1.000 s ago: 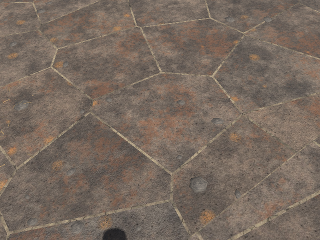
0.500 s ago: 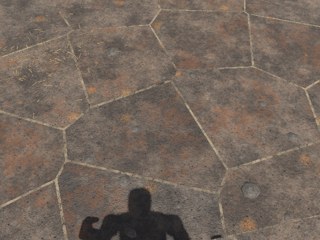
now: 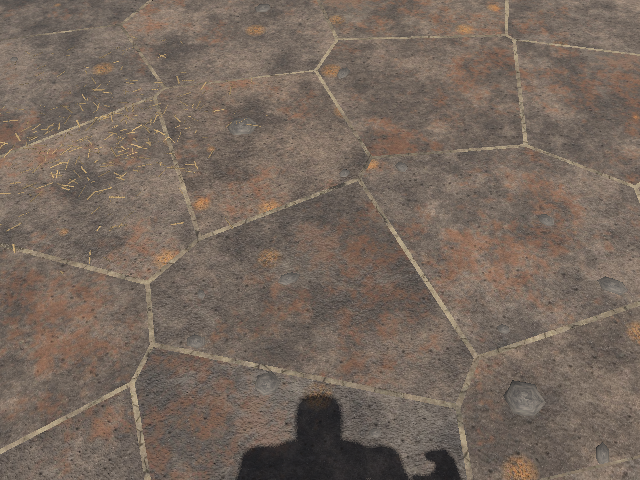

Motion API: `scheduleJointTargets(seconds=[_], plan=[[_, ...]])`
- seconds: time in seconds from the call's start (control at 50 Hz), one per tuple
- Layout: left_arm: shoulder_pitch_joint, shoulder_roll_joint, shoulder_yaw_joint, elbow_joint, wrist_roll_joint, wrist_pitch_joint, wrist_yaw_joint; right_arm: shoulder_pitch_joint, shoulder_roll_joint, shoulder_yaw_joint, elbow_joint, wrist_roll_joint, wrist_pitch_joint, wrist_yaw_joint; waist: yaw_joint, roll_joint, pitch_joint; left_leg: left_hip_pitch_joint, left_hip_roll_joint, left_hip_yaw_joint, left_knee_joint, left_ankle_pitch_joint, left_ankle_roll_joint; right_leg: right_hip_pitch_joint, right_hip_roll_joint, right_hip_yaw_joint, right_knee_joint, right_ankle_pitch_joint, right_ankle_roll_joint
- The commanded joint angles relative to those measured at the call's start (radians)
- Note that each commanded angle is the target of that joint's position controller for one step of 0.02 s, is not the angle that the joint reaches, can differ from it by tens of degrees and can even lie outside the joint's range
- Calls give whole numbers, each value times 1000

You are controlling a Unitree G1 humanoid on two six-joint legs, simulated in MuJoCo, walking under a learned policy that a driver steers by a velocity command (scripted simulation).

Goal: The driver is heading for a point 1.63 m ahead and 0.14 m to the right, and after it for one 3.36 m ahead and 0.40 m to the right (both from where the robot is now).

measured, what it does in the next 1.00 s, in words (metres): walks ahead: left foot, then right foot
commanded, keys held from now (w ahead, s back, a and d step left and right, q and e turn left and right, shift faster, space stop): w+e+shift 0.32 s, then w+shift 0.08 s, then w+q+shift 0.60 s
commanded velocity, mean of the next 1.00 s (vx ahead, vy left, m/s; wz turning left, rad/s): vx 0.84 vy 0.00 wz -0.08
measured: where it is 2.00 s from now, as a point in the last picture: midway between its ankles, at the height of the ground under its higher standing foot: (388, 182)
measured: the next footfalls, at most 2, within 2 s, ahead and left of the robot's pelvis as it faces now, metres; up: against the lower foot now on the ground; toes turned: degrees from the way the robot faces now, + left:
left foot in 0.02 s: +0.02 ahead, +0.10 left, +0.00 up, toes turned -7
right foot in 0.52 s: +0.33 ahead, -0.24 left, +0.00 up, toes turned -25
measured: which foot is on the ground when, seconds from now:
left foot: up 0.00-0.00, down 0.02-0.54, up 0.56-1.00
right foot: down 0.00-0.02, up 0.04-0.50, down 0.52-1.00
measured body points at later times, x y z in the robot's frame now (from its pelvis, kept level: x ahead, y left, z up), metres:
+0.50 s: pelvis +0.19 -0.08 -0.04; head +0.24 -0.08 +0.41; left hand +0.52 +0.02 -0.11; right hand -0.01 -0.27 -0.15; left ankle -0.02 +0.10 -0.74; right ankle +0.30 -0.22 -0.73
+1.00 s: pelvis +0.61 -0.23 -0.10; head +0.62 -0.22 +0.35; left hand +0.60 +0.04 -0.25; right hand +0.72 -0.51 -0.21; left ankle +0.76 -0.22 -0.82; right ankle +0.31 -0.23 -0.71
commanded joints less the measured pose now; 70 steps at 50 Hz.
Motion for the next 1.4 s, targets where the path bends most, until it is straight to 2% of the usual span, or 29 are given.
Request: scheduleJointTargets(seconds=[0.02,0.04,0.06,0.1,0.16,0.44,0.5,0.52,0.54,0.56,0.6,0.68,0.72,0.84,0.96,1.0,1.02,1.04,1.06,1.08,1.1,1.12,1.14,1.2,1.3,1.34,1.36,1.38,1.4], plan=[[-209,94,42,-132,-13,-12,13,252,-166,-50,21,-6,-33,-31,-184,58,-25,517,158,-74,-328,27,46,-493,20,53,107,-453,53],[-151,24,17,-153,-17,-26,22,169,-242,-61,-26,-18,-40,-35,-135,234,-72,452,484,-490,-392,-270,97,-587,50,-62,426,-368,36],[-202,109,27,-161,3,-37,18,74,-226,-61,-40,-34,-43,-34,-94,103,3,271,501,-502,-396,-327,128,-609,-69,-73,521,-202,37],[-176,131,38,-141,4,-44,-16,25,-129,-33,-43,-28,-65,-17,-49,82,26,220,391,-334,-391,-203,101,-579,-98,-98,610,-82,47],[-142,108,31,-123,17,-29,-50,104,-124,-30,-18,-19,-95,-2,-63,114,35,209,320,-138,-402,-42,76,-594,-136,-162,723,11,52],[-489,33,-37,-240,28,-71,-98,426,-110,-23,198,-22,-141,-1,-131,61,180,334,360,218,-491,665,88,-472,-130,-385,245,9,-106],[-161,95,-9,-147,33,-80,-55,396,-198,-26,250,-15,-115,-9,86,152,-34,271,402,246,-83,1452,133,65,-29,-432,221,-138,-172],[112,150,15,-68,47,-93,-29,332,-206,-25,239,-7,-114,-5,232,129,-183,56,372,237,253,1300,119,448,-96,-300,164,-132,-219],[184,260,46,-49,74,-104,-6,405,-57,7,180,25,-123,27,174,-141,-391,-372,209,227,728,461,85,852,-437,163,81,-577,-285],[173,224,37,-67,41,-118,-4,382,-110,-19,170,30,-139,26,151,-65,-535,-432,107,18,883,-19,119,814,-571,474,-61,-651,-234],[42,159,21,-11,39,-130,1,238,-103,-30,133,36,-138,28,68,7,-163,-452,190,-8,762,191,122,431,-495,138,-147,-236,-153],[-40,62,-1,29,11,-159,0,350,-12,-31,203,-15,-43,55,-61,-78,32,-305,254,26,603,192,77,132,-386,-181,-286,-82,-97],[-53,67,1,46,32,-194,-3,270,-16,-46,172,-6,-26,75,-72,-50,99,-409,252,45,544,357,79,127,-332,-305,-321,-23,-90],[0,25,-24,139,-1,-246,44,96,20,-43,131,-21,-64,122,-101,-50,75,-221,178,164,131,1056,133,22,-298,-551,-174,21,-17],[104,113,-24,195,14,-179,81,117,-51,-58,164,-66,-48,91,-123,-14,109,-141,56,340,-11,842,169,322,-356,-628,280,783,26],[17,115,-21,180,12,-149,84,438,-113,-90,272,-60,-41,68,-256,-46,-24,152,72,293,-52,762,225,285,-366,-566,744,895,4],[-107,121,-3,157,-3,-143,66,593,-151,-120,324,-38,-39,52,-374,98,-49,350,117,179,-176,779,321,115,-225,-548,1241,436,6],[-213,35,-23,98,19,-141,44,619,-210,-131,358,-16,-44,43,-360,291,77,517,129,152,-76,904,331,-332,-85,-512,1551,-493,-2],[-144,-12,-51,-5,27,-158,50,580,-246,-117,363,-17,-59,39,-187,272,-3,725,233,-106,133,1361,384,-640,-117,-366,1505,-462,29],[-132,4,-65,-24,36,-168,43,584,-185,-105,339,-23,-61,39,-181,30,-154,832,313,-343,48,963,470,-742,-164,-250,1420,-407,25],[-163,43,-64,-28,58,-183,35,534,-162,-98,317,-20,-63,39,-152,-123,-103,693,320,-441,-92,645,437,-738,-201,-220,1275,-356,12],[-170,63,-59,-61,57,-197,27,374,-228,-113,272,-26,-74,10,-76,41,-91,559,439,-688,-230,212,472,-766,-222,-118,1107,-272,28],[-230,138,-37,-31,71,-181,28,284,-164,-94,247,-29,-98,-5,-36,-112,28,332,436,-702,-280,234,448,-685,-278,-80,991,-235,81],[-334,77,-58,-82,54,-138,16,198,-165,-83,210,-18,-132,3,0,-143,157,-255,255,-448,-353,349,384,-245,-299,-167,504,-80,153],[-242,63,-51,-68,1,-151,15,221,-179,-105,209,11,-126,45,-36,-15,6,-164,91,-265,-146,604,222,126,-163,-266,189,158,85],[81,127,-11,9,8,-155,40,168,-207,-111,199,2,-128,50,158,-39,-173,-146,18,-201,287,791,159,438,-116,-286,150,6,73],[310,217,19,51,36,-158,56,102,-90,-80,160,2,-141,46,258,-145,-292,-279,-42,-141,667,515,133,615,-313,-69,102,-282,40],[257,250,21,52,50,-153,54,155,23,-48,89,20,-149,45,116,-427,-322,-468,-96,-73,887,-29,124,614,-540,531,-198,-526,-15],[77,211,23,28,48,-147,41,224,8,-34,91,10,-135,41,7,-372,-208,-581,-14,-55,949,29,135,495,-562,709,-292,-800,-94]])
Keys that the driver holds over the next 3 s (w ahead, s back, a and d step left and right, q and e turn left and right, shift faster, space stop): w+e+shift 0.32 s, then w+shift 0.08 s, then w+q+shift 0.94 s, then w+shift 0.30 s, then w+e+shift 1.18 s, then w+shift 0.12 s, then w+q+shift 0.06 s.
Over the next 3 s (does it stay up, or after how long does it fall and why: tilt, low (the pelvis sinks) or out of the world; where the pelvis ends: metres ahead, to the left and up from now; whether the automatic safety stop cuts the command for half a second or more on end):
stays up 2.33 -0.06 -0.17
